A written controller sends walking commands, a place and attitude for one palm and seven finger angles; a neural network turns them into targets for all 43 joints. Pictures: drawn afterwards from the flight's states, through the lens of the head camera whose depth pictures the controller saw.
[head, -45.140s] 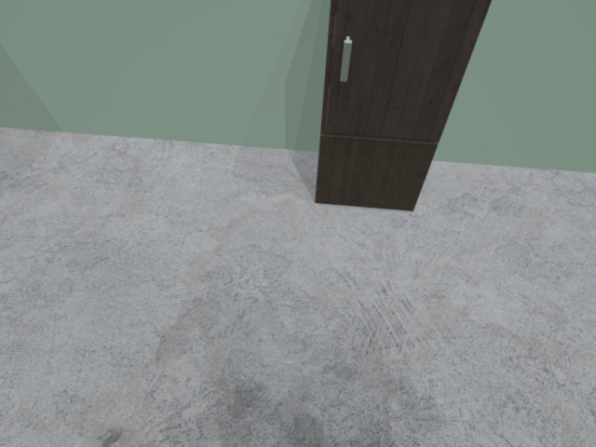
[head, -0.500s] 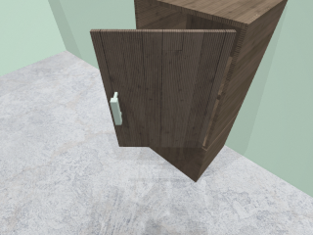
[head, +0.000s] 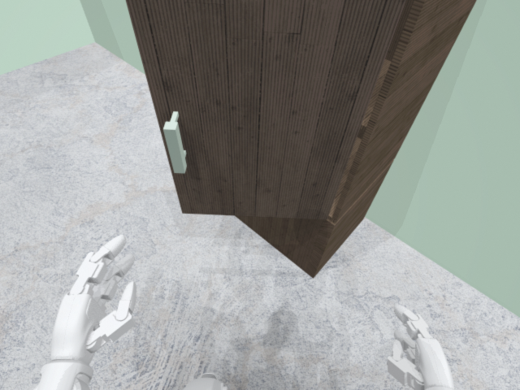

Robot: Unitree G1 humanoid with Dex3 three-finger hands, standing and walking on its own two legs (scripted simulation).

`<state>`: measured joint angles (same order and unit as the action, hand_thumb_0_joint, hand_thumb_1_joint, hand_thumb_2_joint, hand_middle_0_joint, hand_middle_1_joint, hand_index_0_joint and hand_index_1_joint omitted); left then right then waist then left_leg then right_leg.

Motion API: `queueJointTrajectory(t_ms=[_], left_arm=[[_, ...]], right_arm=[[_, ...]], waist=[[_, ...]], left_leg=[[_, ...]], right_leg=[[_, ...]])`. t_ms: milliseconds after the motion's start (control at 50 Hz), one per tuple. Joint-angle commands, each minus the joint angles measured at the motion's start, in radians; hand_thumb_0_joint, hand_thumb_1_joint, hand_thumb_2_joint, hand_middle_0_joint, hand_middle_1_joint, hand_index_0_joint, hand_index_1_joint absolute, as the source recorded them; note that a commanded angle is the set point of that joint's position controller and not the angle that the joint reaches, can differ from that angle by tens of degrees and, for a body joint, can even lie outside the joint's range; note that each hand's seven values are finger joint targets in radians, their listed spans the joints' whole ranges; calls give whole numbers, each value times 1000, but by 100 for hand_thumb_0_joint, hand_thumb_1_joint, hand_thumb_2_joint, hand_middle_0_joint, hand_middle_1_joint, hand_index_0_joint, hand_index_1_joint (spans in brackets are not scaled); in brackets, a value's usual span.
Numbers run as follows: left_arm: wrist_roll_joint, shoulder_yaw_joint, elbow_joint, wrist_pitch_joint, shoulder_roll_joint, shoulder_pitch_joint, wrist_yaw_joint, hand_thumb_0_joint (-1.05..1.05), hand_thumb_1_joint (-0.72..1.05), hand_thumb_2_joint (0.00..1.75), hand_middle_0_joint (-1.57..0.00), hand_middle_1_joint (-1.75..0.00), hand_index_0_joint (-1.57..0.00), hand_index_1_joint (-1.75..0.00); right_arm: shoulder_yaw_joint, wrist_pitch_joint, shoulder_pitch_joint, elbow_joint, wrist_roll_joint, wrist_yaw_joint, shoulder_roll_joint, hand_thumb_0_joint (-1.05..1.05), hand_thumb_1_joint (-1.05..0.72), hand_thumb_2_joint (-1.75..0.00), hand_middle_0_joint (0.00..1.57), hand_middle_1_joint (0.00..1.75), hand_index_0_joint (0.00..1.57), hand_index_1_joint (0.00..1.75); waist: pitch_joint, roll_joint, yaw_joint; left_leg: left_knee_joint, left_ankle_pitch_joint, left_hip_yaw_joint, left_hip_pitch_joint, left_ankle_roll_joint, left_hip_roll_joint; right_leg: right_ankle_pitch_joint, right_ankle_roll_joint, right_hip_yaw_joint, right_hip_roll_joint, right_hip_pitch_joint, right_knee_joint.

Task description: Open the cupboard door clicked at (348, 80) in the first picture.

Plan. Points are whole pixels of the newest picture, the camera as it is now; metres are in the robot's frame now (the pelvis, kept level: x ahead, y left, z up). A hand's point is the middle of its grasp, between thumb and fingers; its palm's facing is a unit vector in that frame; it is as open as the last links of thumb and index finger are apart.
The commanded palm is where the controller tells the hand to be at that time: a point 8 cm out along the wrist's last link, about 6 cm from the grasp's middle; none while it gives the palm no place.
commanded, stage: raise the hand with hooked fingers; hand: left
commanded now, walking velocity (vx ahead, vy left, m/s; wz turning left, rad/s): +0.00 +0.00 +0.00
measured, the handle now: (177, 142) +0.59 +0.21 +0.01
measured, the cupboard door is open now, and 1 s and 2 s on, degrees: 41 41 41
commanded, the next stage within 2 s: move the hooked fingers beside the handle in 1.80 s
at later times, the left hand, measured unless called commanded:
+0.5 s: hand (111, 322) +0.22 +0.23 -0.01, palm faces +0.01 -1.00 -0.01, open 10.8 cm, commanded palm +0.19 +0.29 +0.00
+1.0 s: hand (71, 298) +0.25 +0.29 +0.00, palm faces +0.05 -1.00 -0.05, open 13.6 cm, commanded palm +0.23 +0.34 +0.01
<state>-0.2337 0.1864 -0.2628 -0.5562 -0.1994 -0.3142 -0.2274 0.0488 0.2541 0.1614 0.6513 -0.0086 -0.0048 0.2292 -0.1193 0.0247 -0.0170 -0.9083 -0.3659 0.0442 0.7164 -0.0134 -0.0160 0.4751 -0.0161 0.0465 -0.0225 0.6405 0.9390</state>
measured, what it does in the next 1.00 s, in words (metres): stands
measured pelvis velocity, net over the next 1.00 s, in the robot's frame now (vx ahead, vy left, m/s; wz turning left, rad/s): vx -0.01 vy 0.04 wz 0.00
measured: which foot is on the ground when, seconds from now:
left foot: down 0.00-1.00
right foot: down 0.00-1.00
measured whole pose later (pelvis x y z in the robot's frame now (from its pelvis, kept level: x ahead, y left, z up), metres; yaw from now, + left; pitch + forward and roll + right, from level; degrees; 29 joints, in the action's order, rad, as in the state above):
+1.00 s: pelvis -0.01 +0.04 -0.04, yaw +0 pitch +16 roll -5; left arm -0.33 0.35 -0.24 -0.34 -0.36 -0.15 -0.39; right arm -0.03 0.20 0.24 0.52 -0.04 -0.06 0.24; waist -0.14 -0.02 0.00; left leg -1.15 -0.45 0.00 0.98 -0.06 -0.02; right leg 0.52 0.02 0.08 -0.01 0.84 1.09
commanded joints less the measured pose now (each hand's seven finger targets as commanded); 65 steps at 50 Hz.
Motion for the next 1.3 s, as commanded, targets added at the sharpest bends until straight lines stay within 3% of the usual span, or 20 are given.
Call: queueJointTrajectory(t_ms=[0, 40, 100, 160, 220, 260, 340, 380, 440, 500, 540, 600, 660, 740, 820, 880, 960, 1060, 1140, 1280], left_arm=[[-74, 138, 73, -125, -150, -207, -191, 0, 53, 74, -23, -54, -23, -54], [-116, 194, 236, -110, -210, -88, -190, 0, 48, 72, -23, -57, -23, -57], [-145, 202, 499, -145, -223, 41, -149, 0, 41, 69, -24, -62, -24, -62], [-120, 133, 584, -155, -213, 110, -143, 0, 34, 66, -24, -66, -24, -66], [-108, 94, 428, -84, -206, 105, -196, 0, 27, 63, -25, -70, -25, -70], [-122, 111, 289, 12, -223, 88, -252, 0, 22, 61, -25, -74, -25, -74], [-181, 243, 206, 212, -291, -16, -284, 0, 13, 57, -25, -80, -25, -80], [-193, 303, 283, 232, -316, -8, -245, 0, 8, 55, -26, -82, -26, -82], [-188, 329, 329, 166, -297, 12, -158, 0, 1, 52, -26, -87, -26, -87], [-149, 249, 318, 76, -239, 51, -116, 0, -6, 49, -27, -92, -27, -92], [-128, 192, 260, 53, -222, 94, -132, 0, -10, 47, -27, -94, -27, -94], [-116, 165, 227, 52, -242, 128, -177, 0, -17, 44, -28, -99, -28, -99], [-132, 213, 291, 67, -319, 181, -207, 0, -24, 41, -28, -103, -28, -103], [-145, 286, 364, 77, -370, 168, -163, 0, -34, 37, -29, -110, -29, -110], [-135, 256, 309, 97, -314, 164, -116, 0, -43, 33, -29, -115, -29, -115], [-114, 220, 202, 147, -294, 194, -138, 0, -50, 30, -30, -120, -30, -120], [-107, 210, 190, 186, -324, 295, -194, 0, -50, 30, -30, -120, -30, -120], [-125, 289, 254, 144, -409, 392, -206, 0, -50, 30, -30, -120, -30, -120], [-135, 326, 183, 124, -431, 390, -207, 0, -50, 30, -30, -120, -30, -120], [-142, 311, 47, 203, -435, 453, -279, 0, -50, 30, -30, -120, -30, -120]], right_arm=[[62, 53, -74, -218, -11, 6, 150, 0, -90, -90, 20, 30, 20, 30], [61, 49, -60, -242, -9, -9, 145, 0, -90, -90, 20, 30, 20, 30], [49, 49, -32, -238, -8, -37, 118, 0, -90, -90, 20, 30, 20, 30], [39, 51, -8, -198, -1, -68, 124, 0, -90, -90, 20, 30, 20, 30], [27, 50, -1, -168, -14, -84, 138, 0, -90, -90, 20, 30, 20, 30], [19, 43, 0, -170, -29, -95, 148, 0, -90, -90, 20, 30, 20, 30], [17, 19, -27, -230, -43, -101, 146, 0, -90, -90, 20, 30, 20, 30], [16, 10, -21, -246, -38, -97, 130, 0, -90, -90, 20, 30, 20, 30], [19, 13, -12, -231, -24, -86, 106, 0, -90, -90, 20, 30, 20, 30], [21, 19, 8, -204, -18, -73, 117, 0, -90, -90, 20, 30, 20, 30], [20, 21, 24, -199, -19, -73, 137, 0, -90, -90, 20, 30, 20, 30], [19, 27, 50, -202, -28, -80, 168, 0, -90, -90, 20, 30, 20, 30], [18, 34, 62, -219, -34, -89, 186, 0, -90, -90, 20, 30, 20, 30], [12, 37, 70, -228, -28, -86, 182, 0, -90, -90, 20, 30, 20, 30], [5, 18, 63, -225, -23, -73, 180, 0, -90, -90, 20, 30, 20, 30], [1, -5, 77, -234, -25, -70, 192, 0, -90, -90, 20, 30, 20, 30], [-1, -12, 94, -255, -32, -76, 206, 0, -90, -90, 20, 30, 20, 30], [-6, -2, 97, -248, -23, -81, 203, 0, -90, -90, 20, 30, 20, 30], [-8, -4, 103, -231, -18, -80, 201, 0, -90, -90, 20, 30, 20, 30], [-3, -27, 120, -228, -34, -85, 214, 0, -90, -90, 20, 30, 20, 30]], waist=[[-221, -35, 92], [-295, -101, 89], [-354, -187, 46], [-302, -155, -15], [-181, -90, -54], [-151, -45, -43], [-270, -4, 49], [-334, -10, 70], [-319, -17, 80], [-238, -49, 38], [-176, -42, 5], [-187, -64, -10], [-270, -125, 13], [-333, -173, 43], [-243, -177, 22], [-182, -143, 2], [-219, -141, -5], [-304, -179, 14], [-294, -177, 19], [-285, -147, 4]], left_leg=[[-101, 134, -16, 30, 12, 40], [-143, 106, -24, 48, 6, 34], [-198, 123, -45, 10, -12, 13], [-247, 119, -68, 38, -26, -7], [-260, 39, -80, 138, -28, -12], [-253, 8, -81, 184, -27, -9], [-198, 63, -76, 159, -26, 9], [-180, 114, -75, 126, -23, 6], [-157, 151, -84, 104, -15, -1], [-132, 92, -86, 81, -13, -3], [-136, 24, -92, 104, -19, -3], [-104, -62, -98, 93, -21, 0], [-70, -53, -108, 16, -20, -2], [-24, 22, -146, -93, -2, -13], [11, -28, -167, -93, 13, -18], [22, -66, -171, -53, 15, -17], [25, -45, -175, -94, 15, -19], [13, 70, -186, -189, 33, -21], [-1, 112, -180, -171, 33, -18], [-4, 133, -145, -149, 13, -15]], right_leg=[[-215, -16, -42, 15, 72, 28], [-145, -10, -73, 23, 95, 49], [-147, -3, -107, 24, 114, 42], [-149, -7, -107, 38, 196, 57], [-54, 4, -114, 40, 245, 19], [4, 8, -127, 39, 234, -10], [-33, 23, -140, 17, 57, -51], [-133, 33, -125, 6, 12, -31], [-197, 23, -81, 24, 35, 11], [-78, 7, -29, 44, 164, 29], [11, 2, -26, 49, 236, 25], [79, -1, -22, 45, 262, 10], [42, -10, -10, 48, 232, 18], [-39, -20, 31, 59, 215, 50], [-29, -15, 53, 57, 252, 47], [-20, -12, 58, 58, 268, 36], [-33, -14, 51, 61, 258, 22], [-67, -23, 49, 65, 250, 30], [-84, -25, 46, 65, 244, 31], [-112, -17, 41, 62, 213, -5]])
